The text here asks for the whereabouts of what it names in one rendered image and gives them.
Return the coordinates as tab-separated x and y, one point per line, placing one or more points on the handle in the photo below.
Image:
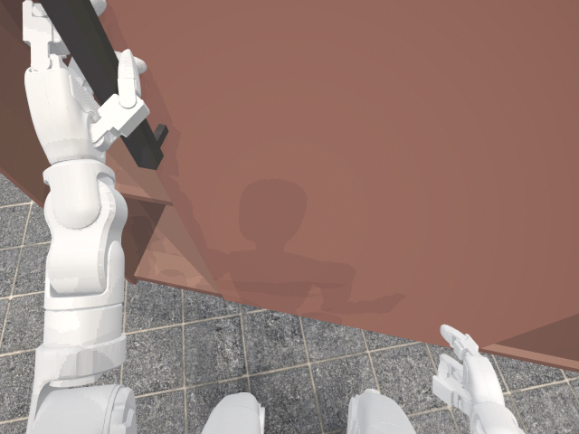
80	29

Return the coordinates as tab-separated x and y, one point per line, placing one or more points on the robot thigh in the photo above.
373	413
238	413

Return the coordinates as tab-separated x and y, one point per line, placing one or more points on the wardrobe door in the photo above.
560	339
389	165

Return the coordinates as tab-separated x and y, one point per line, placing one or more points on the robot right forearm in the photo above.
493	418

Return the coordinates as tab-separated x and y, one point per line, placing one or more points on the left robot hand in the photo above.
61	100

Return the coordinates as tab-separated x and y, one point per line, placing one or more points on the right robot hand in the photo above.
464	386

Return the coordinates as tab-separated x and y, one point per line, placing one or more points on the right robot thigh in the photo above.
373	413

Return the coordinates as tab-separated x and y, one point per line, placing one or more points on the robot left forearm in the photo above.
84	279

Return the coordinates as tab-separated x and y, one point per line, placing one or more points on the left robot thigh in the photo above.
238	413

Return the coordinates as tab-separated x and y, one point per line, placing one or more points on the left robot upper arm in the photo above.
105	409

